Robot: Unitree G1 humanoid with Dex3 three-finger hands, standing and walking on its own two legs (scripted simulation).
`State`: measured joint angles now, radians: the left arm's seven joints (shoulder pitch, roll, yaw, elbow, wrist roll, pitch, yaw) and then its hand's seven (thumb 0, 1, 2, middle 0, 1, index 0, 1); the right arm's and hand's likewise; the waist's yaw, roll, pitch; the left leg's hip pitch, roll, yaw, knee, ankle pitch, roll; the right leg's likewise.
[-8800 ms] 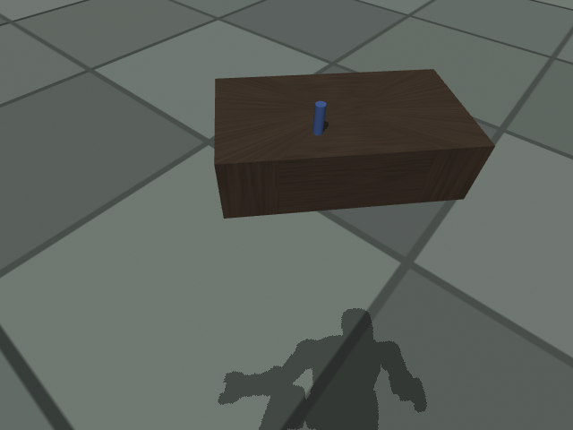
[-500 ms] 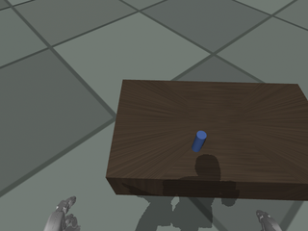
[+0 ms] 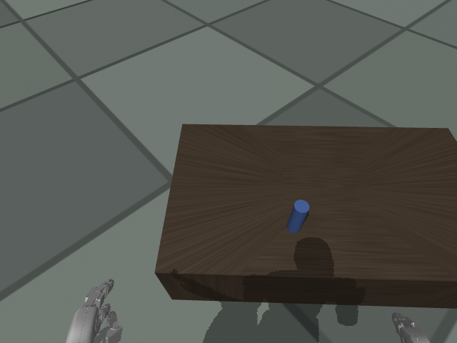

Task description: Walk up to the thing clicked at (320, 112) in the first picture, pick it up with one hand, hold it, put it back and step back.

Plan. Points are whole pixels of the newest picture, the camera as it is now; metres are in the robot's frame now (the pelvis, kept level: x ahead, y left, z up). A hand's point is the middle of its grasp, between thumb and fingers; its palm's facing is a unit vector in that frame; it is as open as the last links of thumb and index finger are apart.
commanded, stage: go down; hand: right
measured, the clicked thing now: (297, 217) +0.53 -0.19 -0.33
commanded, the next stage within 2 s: approach in 1.94 s
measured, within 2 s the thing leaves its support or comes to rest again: neither
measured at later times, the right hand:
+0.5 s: hand out of the picture +0.12 -0.25 -0.10, palm faces +0.02 +0.94 -0.33, open 17.4 cm
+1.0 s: hand (405, 256) +0.30 -0.32 -0.06, palm faces +0.15 +0.97 -0.18, open 17.2 cm
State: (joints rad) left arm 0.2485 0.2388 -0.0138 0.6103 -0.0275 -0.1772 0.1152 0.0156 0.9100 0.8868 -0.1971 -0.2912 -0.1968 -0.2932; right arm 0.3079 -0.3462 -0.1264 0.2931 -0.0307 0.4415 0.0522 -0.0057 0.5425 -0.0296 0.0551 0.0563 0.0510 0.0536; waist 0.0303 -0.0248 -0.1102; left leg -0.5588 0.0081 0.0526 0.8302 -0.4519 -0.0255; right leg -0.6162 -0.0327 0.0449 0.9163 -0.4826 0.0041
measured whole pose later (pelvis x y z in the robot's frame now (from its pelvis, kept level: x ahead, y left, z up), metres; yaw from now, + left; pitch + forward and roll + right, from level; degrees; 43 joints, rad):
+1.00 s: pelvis -0.04 +0.00 -0.04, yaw +1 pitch +17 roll +3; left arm 0.27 0.29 -0.01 0.68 0.01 -0.23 0.13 0.01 0.90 0.89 -0.20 -0.30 -0.20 -0.30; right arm -0.33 -0.63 -0.46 0.86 0.07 0.06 0.34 -0.01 0.47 -0.03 0.07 0.05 0.05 0.05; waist 0.08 -0.01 -0.09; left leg -0.86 0.00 0.05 1.04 -0.47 -0.02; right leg -0.91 -0.04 0.05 1.11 -0.49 0.01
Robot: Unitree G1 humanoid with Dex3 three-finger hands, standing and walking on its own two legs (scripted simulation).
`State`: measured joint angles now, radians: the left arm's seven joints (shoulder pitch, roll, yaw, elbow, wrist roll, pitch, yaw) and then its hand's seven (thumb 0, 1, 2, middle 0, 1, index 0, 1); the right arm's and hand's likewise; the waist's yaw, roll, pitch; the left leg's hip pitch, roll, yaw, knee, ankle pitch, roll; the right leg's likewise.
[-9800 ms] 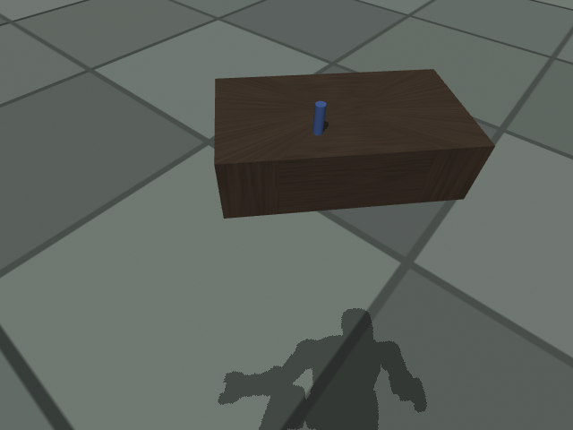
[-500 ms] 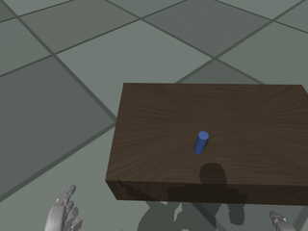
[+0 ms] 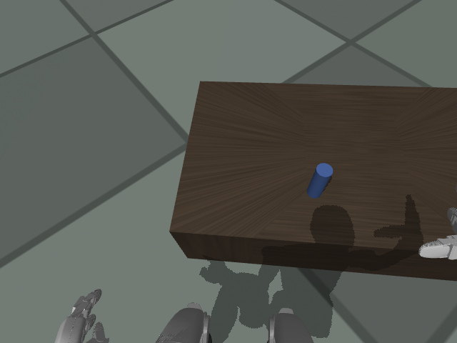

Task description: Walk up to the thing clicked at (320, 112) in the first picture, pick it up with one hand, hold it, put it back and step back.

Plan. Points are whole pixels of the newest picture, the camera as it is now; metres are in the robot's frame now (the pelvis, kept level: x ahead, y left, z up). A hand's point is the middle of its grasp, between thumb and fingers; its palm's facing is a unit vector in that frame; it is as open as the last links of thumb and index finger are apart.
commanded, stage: go down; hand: right
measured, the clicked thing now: (318, 181) +0.57 -0.21 -0.30
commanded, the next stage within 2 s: approach in 0.94 s
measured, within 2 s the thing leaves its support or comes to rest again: neither
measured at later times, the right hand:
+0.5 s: hand out of the picture +0.42 -0.37 -0.01, palm faces +0.19 +0.98 -0.08, open 17.2 cm
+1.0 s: hand out of the picture +0.46 -0.39 +0.00, palm faces +0.19 +0.98 -0.05, open 17.4 cm
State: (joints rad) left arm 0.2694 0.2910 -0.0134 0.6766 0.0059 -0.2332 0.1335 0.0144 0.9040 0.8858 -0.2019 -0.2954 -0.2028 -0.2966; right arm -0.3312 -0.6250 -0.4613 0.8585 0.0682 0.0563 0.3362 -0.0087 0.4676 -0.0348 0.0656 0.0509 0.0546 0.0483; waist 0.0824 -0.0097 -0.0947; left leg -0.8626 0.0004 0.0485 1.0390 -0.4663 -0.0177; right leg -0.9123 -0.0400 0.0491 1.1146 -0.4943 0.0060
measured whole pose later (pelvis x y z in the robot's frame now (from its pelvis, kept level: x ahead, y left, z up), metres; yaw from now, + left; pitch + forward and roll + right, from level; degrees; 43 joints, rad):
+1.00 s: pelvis -0.01 -0.01 -0.04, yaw +3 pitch +27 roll +7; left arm 0.31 0.31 -0.12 0.65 0.04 -0.10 0.01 0.01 0.91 0.88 -0.20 -0.30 -0.21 -0.29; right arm -0.83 -0.98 -0.69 1.32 0.05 -0.31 0.54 -0.01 0.53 -0.03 0.07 0.05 0.06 0.05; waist 0.17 0.01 -0.09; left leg -1.17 -0.03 0.06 1.18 -0.48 -0.03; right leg -1.24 -0.06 0.07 1.31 -0.54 -0.01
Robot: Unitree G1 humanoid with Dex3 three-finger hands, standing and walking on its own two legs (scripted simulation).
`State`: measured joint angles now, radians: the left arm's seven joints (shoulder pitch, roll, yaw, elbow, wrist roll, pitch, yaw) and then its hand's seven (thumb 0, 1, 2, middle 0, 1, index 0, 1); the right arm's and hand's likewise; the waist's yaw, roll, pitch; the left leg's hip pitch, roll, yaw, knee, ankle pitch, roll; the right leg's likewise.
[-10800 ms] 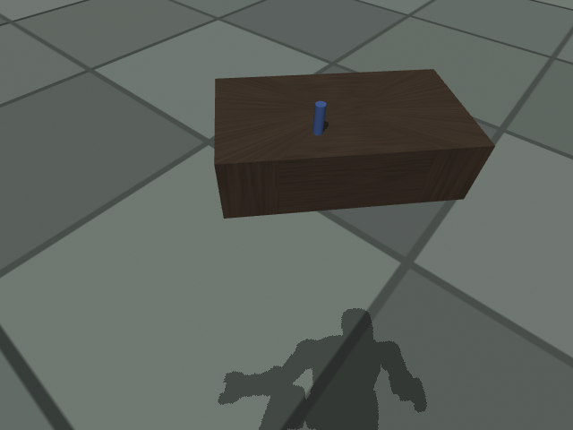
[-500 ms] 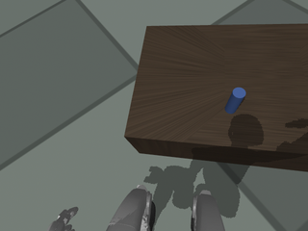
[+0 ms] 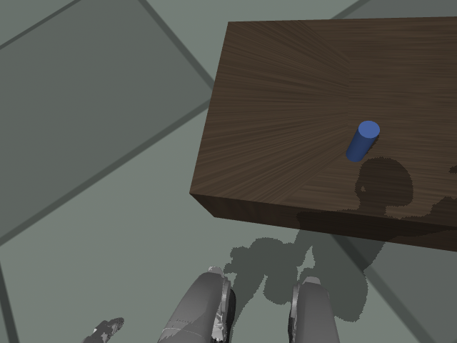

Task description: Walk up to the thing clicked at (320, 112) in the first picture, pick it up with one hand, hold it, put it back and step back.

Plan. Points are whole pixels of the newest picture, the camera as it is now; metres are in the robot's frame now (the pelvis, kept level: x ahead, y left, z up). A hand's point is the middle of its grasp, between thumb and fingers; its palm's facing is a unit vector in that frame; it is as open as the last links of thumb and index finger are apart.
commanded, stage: approach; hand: right
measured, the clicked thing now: (361, 142) +0.57 -0.22 -0.26
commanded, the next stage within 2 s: close in in 0.66 s
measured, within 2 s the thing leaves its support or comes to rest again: neither
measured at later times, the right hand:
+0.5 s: hand out of the picture +0.49 -0.35 -0.11, palm faces +0.15 +0.99 +0.02, open 17.5 cm
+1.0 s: hand (382, 157) +0.53 -0.27 -0.27, palm faces +0.17 +0.99 -0.01, open 17.3 cm
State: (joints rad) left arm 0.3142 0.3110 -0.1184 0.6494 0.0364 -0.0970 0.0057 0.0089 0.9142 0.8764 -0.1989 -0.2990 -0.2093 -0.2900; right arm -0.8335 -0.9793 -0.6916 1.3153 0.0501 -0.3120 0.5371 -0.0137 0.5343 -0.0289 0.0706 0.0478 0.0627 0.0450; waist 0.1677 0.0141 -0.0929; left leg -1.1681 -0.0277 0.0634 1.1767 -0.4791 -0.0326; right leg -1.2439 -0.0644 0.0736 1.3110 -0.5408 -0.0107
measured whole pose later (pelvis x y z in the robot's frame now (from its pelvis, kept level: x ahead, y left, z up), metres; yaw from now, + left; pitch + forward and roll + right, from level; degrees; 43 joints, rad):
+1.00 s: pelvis -0.07 +0.02 -0.29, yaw +7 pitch +33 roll +11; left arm 0.23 0.32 -0.24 0.58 0.11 0.04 -0.06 0.01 0.91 0.88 -0.20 -0.30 -0.21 -0.29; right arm -1.18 -1.01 -0.64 1.22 -0.05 -0.36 0.33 -0.02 0.48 -0.02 0.07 0.03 0.06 0.03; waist 0.31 0.03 0.01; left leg -2.16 -0.03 0.13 2.18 -0.61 -0.04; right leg -2.25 -0.03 0.19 2.32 -0.67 0.01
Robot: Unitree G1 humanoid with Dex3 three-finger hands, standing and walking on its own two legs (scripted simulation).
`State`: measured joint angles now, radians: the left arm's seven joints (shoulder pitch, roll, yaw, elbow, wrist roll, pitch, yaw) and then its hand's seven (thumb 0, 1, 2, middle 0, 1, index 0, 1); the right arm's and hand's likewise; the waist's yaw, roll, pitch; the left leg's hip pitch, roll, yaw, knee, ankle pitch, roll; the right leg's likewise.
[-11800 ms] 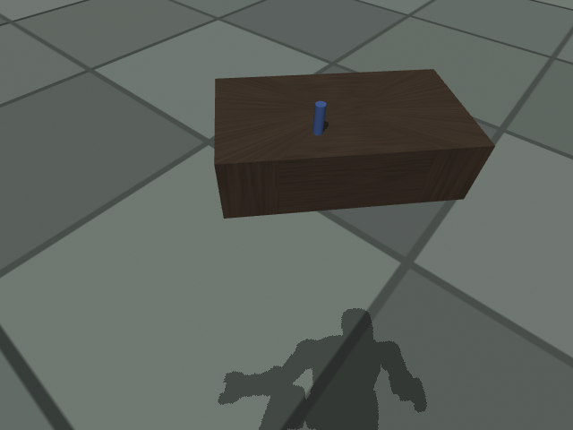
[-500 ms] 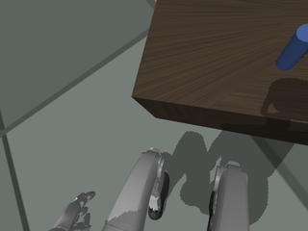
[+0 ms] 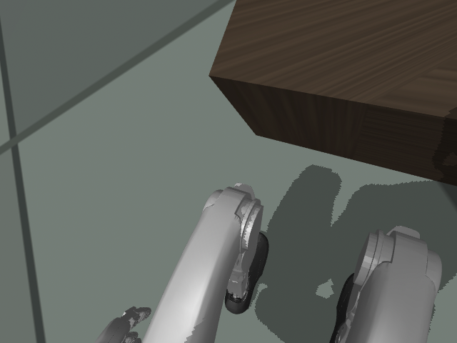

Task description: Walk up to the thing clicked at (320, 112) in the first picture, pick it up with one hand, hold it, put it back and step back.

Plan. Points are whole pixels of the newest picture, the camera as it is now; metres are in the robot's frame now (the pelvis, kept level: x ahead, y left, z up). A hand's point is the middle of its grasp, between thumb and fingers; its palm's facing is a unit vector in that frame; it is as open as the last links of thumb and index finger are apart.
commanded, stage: close in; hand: right
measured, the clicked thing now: out of the picture +0.60 -0.32 +0.03
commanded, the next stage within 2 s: rest palm in 0.46 s
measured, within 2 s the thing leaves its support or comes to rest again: leaves its support in 1.80 s
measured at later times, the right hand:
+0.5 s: hand out of the picture +0.58 -0.32 +0.03, palm faces +0.29 +0.96 -0.01, open 17.2 cm
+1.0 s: hand out of the picture +0.60 -0.31 +0.03, palm faces +0.31 +0.95 -0.01, open 16.1 cm
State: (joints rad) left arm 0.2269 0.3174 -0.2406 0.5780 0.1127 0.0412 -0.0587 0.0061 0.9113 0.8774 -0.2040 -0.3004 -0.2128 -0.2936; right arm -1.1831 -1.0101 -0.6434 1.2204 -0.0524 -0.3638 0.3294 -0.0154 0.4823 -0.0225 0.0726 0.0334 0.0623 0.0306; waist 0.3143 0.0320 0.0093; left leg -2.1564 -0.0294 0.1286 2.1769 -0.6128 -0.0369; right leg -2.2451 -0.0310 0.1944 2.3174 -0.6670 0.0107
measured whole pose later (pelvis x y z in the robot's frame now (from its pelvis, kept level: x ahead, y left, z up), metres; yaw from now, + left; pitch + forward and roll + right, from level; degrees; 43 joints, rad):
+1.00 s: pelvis +0.01 +0.00 +0.01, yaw -3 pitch +36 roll +9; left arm 0.23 0.31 -0.18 0.55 0.09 0.11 -0.05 0.00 0.89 0.90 -0.21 -0.31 -0.21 -0.31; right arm -1.22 -0.83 -0.54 1.17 -0.05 -0.33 0.15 -0.01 0.47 -0.09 0.30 0.18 0.30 0.18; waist 0.31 -0.01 -0.03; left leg -2.16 -0.01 0.09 2.18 -0.65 -0.03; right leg -2.24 -0.02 0.15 2.28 -0.68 0.01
